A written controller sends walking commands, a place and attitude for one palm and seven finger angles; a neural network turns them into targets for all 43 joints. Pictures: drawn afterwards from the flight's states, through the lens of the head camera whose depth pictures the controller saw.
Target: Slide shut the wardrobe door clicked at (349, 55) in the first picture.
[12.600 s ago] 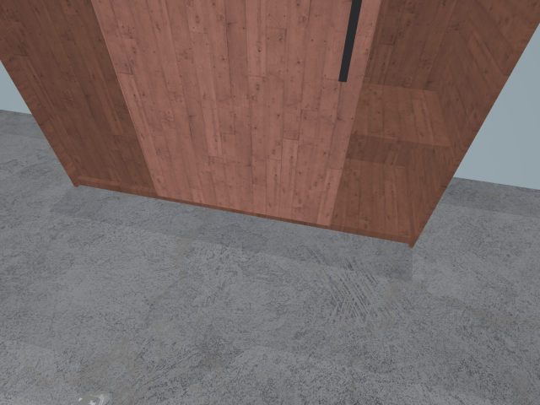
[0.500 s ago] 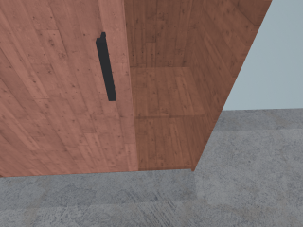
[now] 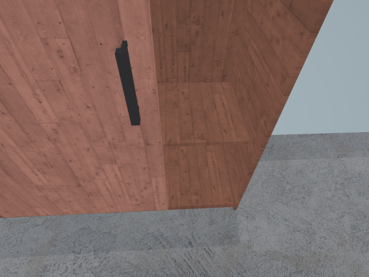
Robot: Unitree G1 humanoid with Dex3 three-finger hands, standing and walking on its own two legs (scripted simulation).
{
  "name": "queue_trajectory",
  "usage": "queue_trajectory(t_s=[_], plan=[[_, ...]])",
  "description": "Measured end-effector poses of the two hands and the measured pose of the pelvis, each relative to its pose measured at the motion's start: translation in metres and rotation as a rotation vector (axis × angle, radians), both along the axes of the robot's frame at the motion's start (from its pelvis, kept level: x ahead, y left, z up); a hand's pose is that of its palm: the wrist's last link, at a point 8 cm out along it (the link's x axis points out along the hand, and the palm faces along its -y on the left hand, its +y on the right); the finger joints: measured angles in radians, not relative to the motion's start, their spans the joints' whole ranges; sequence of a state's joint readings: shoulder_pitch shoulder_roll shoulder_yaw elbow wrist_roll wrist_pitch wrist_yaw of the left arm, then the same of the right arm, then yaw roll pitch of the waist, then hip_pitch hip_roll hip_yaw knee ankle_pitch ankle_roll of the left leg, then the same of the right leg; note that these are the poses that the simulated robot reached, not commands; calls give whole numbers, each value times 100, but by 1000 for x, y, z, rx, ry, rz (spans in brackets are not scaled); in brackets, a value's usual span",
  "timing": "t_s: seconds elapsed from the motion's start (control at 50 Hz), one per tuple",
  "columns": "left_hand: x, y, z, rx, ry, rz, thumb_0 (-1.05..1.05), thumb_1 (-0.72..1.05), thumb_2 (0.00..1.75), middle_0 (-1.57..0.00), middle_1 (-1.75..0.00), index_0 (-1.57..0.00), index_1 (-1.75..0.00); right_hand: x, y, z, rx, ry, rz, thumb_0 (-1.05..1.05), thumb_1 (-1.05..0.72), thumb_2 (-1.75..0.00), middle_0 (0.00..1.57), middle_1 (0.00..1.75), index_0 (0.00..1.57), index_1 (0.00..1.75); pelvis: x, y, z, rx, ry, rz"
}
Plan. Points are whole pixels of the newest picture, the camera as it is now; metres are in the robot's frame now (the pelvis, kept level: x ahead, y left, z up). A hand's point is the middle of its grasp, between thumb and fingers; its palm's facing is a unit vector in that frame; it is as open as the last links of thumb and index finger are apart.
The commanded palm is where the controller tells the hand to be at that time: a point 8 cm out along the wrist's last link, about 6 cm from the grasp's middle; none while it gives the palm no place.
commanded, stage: raise the hand with hooked fingers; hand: left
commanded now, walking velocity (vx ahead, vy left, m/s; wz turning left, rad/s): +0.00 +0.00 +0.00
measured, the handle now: (130, 86) +0.53 +0.17 +0.13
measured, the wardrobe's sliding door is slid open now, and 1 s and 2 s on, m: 0.38 0.38 0.38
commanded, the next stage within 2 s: none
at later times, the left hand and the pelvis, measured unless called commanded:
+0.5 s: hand out of the picture +0.12 +0.21 -0.03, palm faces +0.28 -0.96 -0.06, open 9.2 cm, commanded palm +0.13 +0.24 +0.00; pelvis -0.02 -0.03 -0.07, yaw +4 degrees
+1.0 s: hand (72, 226) +0.20 +0.22 +0.06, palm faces +0.13 -0.99 -0.06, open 12.2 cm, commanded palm +0.17 +0.28 +0.07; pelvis -0.01 -0.03 -0.04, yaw +3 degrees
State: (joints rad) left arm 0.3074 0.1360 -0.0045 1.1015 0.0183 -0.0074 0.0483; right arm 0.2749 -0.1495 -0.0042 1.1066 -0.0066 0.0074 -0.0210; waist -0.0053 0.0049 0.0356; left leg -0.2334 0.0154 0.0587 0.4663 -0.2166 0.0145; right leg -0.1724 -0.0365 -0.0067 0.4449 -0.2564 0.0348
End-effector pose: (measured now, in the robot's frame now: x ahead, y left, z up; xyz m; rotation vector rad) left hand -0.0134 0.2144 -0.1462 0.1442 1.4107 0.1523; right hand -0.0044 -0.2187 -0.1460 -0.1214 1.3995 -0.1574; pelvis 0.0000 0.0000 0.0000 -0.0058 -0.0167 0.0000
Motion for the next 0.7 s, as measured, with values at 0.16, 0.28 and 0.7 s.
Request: queue_trajectory(t_s=[0.16, 0.28, 0.7], plan=[[156, 22, 130, 121, -947, 53, 3, 88, 88, -20, -34, -20, -34, 79, -24, 29, -92, -509, 88, 2, -92, -89, 20, 30, 20, 30, -8, -1, -8, 9, 15, 44], [200, -4, 164, -109, -1459, -51, 1, 76, 83, -21, -40, -20, -41, 157, -41, 60, -127, -815, 186, 2, -91, -90, 20, 30, 20, 30, -17, -12, -34, 9, 117, 24], [184, 17, 169, -102, -1409, -212, 1, 25, 63, -25, -71, -24, -71, 179, -4, 13, 11, -807, 266, 2, -91, -89, 20, 30, 20, 30, -25, -38, -66, -46, 133, 74]])
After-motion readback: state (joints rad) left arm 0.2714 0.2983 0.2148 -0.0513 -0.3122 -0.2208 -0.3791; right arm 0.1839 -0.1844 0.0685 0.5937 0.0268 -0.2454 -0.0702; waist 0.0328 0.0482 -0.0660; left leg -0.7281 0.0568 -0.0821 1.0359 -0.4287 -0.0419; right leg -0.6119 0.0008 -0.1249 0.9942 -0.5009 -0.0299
